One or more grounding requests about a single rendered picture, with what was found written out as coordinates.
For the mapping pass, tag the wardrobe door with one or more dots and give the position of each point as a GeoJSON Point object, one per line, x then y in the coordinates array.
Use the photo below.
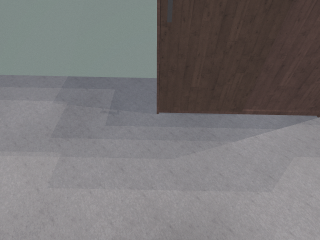
{"type": "Point", "coordinates": [290, 76]}
{"type": "Point", "coordinates": [213, 51]}

